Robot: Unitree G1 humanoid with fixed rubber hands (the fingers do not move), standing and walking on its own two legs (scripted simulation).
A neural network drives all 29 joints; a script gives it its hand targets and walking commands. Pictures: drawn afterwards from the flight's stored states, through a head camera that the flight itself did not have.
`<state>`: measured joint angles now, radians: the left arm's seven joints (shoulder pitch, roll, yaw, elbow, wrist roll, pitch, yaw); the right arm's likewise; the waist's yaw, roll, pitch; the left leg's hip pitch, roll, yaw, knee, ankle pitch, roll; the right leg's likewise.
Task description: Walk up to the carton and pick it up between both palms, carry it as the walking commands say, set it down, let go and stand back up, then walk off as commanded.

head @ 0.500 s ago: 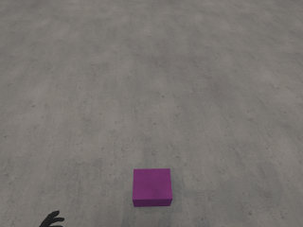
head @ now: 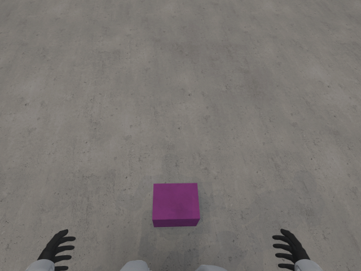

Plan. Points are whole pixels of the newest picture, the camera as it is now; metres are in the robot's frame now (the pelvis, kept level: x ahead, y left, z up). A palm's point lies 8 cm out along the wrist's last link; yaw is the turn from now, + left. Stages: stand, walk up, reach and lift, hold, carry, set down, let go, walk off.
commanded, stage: reach and lift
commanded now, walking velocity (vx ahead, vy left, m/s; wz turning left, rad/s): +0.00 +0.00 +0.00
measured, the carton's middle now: (175, 205) +0.43 +0.01 -0.68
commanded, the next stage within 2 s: none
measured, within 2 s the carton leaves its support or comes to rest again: neither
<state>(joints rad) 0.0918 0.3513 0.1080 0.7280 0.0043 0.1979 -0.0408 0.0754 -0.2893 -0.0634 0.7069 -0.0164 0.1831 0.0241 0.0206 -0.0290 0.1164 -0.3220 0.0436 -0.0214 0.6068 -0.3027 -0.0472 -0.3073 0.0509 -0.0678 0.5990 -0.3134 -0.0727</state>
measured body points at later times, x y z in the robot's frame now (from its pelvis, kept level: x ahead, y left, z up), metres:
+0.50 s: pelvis -0.05 +0.03 -0.06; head +0.13 +0.01 +0.35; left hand +0.24 +0.26 -0.16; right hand +0.26 -0.24 -0.17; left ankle +0.01 +0.15 -0.73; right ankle +0.00 -0.07 -0.73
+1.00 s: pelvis -0.08 +0.01 -0.10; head +0.19 +0.00 +0.25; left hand +0.38 +0.23 -0.21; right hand +0.40 -0.22 -0.21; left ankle +0.01 +0.15 -0.73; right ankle +0.00 -0.07 -0.73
